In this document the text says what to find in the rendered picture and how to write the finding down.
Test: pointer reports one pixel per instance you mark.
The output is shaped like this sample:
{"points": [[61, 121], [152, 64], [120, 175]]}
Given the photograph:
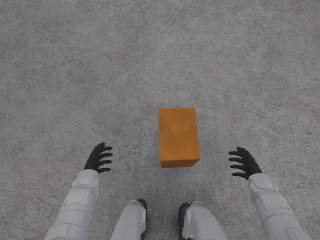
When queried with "right robot hand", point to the right robot hand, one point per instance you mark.
{"points": [[249, 166]]}

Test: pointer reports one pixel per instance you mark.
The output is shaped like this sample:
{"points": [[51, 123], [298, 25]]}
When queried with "right robot thigh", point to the right robot thigh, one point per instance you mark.
{"points": [[203, 224]]}

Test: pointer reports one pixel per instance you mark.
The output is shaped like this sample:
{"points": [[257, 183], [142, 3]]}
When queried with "robot left foot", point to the robot left foot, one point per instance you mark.
{"points": [[143, 203]]}

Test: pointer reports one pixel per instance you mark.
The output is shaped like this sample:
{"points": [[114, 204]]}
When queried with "carton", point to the carton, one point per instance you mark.
{"points": [[178, 137]]}

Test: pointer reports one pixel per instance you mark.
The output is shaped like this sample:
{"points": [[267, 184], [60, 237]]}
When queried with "left robot hand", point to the left robot hand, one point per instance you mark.
{"points": [[93, 162]]}

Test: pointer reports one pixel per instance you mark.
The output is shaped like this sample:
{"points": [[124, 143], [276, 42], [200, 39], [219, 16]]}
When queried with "right robot forearm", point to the right robot forearm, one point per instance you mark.
{"points": [[275, 214]]}

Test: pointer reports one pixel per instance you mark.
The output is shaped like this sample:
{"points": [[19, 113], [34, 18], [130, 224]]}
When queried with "left robot forearm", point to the left robot forearm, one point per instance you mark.
{"points": [[75, 214]]}

